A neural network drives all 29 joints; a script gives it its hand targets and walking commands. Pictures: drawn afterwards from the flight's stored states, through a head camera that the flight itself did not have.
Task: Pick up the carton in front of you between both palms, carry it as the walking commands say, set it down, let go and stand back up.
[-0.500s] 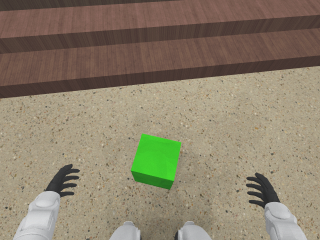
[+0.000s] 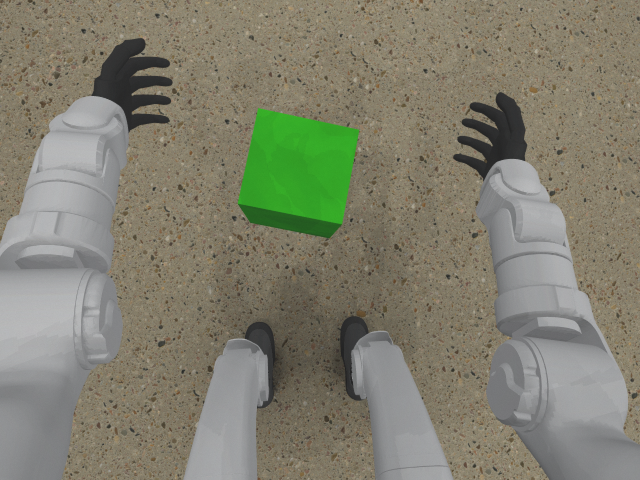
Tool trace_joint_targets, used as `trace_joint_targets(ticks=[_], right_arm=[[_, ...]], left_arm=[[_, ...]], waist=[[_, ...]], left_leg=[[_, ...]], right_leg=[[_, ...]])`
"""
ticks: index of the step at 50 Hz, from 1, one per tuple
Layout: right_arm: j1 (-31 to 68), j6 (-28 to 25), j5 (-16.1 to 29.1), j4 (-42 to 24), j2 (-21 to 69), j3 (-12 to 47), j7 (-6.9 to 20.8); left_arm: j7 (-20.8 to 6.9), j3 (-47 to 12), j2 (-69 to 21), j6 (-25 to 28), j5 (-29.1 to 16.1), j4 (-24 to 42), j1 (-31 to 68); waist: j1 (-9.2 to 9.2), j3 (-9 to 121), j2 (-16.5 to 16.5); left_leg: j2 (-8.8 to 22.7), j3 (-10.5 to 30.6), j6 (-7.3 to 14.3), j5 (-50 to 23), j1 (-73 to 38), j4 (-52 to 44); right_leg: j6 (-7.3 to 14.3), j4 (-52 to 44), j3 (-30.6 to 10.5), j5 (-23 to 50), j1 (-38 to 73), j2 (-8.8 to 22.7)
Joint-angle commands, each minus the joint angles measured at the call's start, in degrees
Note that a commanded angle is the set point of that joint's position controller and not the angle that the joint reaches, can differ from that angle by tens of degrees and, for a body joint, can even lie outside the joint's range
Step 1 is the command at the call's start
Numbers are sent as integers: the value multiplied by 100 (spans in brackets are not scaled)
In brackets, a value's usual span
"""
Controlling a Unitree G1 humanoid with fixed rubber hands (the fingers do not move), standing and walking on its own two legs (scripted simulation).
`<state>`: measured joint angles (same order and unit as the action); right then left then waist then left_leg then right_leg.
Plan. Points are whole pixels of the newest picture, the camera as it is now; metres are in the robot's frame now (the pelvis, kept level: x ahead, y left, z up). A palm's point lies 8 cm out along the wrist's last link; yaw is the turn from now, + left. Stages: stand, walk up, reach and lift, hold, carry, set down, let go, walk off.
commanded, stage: reach and lift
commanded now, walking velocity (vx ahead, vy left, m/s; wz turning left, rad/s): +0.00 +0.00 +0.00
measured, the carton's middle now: (298, 181) +0.56 -0.01 -0.55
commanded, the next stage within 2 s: none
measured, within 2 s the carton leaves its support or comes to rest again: neither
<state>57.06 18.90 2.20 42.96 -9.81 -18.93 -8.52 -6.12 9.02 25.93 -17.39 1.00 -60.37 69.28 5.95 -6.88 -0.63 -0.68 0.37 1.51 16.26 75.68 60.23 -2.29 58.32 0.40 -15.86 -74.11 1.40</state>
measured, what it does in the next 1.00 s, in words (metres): lowers itself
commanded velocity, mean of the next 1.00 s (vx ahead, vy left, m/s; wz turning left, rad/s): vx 0.00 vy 0.00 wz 0.00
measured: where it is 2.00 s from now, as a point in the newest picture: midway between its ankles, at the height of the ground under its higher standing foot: (309, 376)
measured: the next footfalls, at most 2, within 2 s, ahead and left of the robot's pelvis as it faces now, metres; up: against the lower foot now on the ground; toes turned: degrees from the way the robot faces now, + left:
none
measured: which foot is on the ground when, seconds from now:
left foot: down 0.00-1.00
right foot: down 0.00-1.00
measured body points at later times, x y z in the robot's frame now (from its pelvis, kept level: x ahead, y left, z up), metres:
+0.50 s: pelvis +0.05 +0.00 -0.04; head +0.40 +0.01 +0.24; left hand +0.62 +0.16 -0.20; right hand +0.54 -0.21 -0.20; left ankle +0.10 +0.10 -0.64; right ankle +0.10 -0.15 -0.63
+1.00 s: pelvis -0.02 -0.01 -0.26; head +0.36 +0.00 -0.04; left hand +0.60 +0.16 -0.43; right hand +0.53 -0.21 -0.43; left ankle +0.09 +0.10 -0.64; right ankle +0.09 -0.15 -0.64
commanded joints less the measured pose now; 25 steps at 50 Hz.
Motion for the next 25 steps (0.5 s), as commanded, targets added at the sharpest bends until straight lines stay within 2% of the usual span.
trace_joint_targets(ticks=[1,4,7,9,14,16,18,20,22,25], right_arm=[[1767,-116,-201,-475,-513,-361,-39],[2184,-211,-416,-515,-377,-637,-23],[2479,-319,-569,-651,-259,-853,-9],[2485,-395,-651,-765,-195,-964,0],[1934,-662,-769,-1018,101,-1144,91],[1692,-816,-853,-1010,232,-1234,163],[1527,-975,-963,-972,326,-1324,227],[1435,-1123,-1040,-899,404,-1375,268],[1407,-1241,-1070,-776,452,-1393,287],[1382,-1324,-1097,-542,473,-1412,276]], left_arm=[[-66,240,881,129,191,219,2252],[-112,355,877,217,375,114,2780],[-133,436,841,306,514,137,3194],[-125,493,795,361,617,203,3316],[-95,660,441,542,821,430,3115],[-78,774,192,640,916,449,2902],[-41,923,-31,739,1040,448,2664],[14,1065,-167,831,1167,441,2447],[79,1141,-206,917,1221,409,2289],[186,1068,-233,1018,1136,258,2105]], waist=[[149,5185,-544],[216,5405,-609],[281,5733,-695],[316,6145,-784],[313,6946,-1016],[281,6802,-1090],[227,6631,-1097],[126,6516,-1038],[24,6338,-885],[-20,5987,-618]], left_leg=[[-246,96,-206,288,-2907,-677],[-290,124,-206,55,-2892,-605],[-321,157,-201,-502,-3027,-464],[-343,183,-201,-1210,-3319,-324],[-322,329,-171,-3634,-4183,87],[-256,433,-124,-4388,-4234,271],[-182,531,-94,-4832,-4137,480],[-150,576,-95,-4770,-3790,726],[-183,535,-119,-4182,-2928,986],[-251,374,-165,-3169,-1234,1410]], right_leg=[[-168,-447,451,-179,1624,-408],[-175,-377,496,42,1478,-454],[-178,-292,538,440,1324,-508],[-168,-247,563,897,1277,-562],[-159,-140,554,2240,774,-662],[-178,-63,519,2467,191,-676],[-209,53,494,2483,-470,-684],[-237,264,490,2297,-1023,-680],[-260,632,474,2088,-1245,-671],[-296,1301,414,1930,-1196,-659]])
